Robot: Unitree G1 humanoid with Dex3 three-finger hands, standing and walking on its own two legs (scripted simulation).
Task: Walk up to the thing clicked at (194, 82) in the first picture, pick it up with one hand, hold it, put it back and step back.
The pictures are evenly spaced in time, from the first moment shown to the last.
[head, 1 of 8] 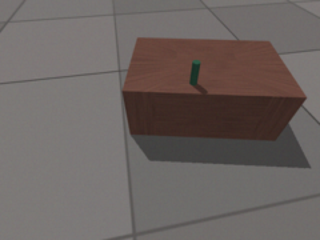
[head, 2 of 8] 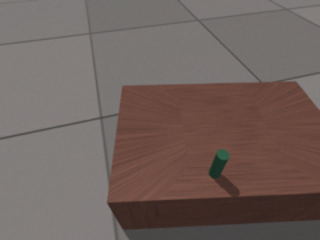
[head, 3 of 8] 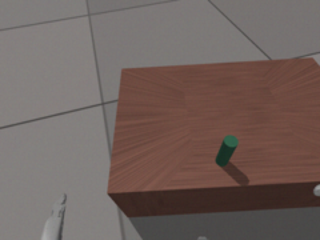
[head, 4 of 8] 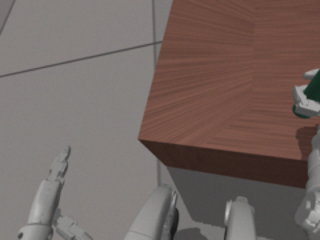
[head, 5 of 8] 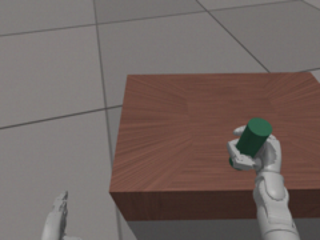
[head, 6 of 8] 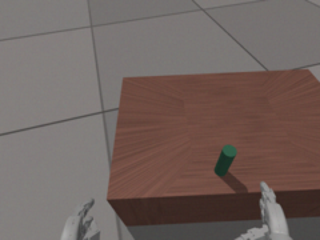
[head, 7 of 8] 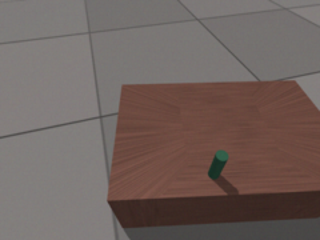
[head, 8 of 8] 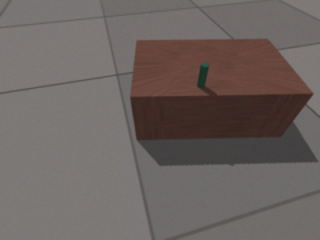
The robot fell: no
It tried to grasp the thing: yes
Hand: right
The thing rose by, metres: 0.28
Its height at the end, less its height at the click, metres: +0.00
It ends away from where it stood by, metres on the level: 0.01
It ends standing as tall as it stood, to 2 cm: yes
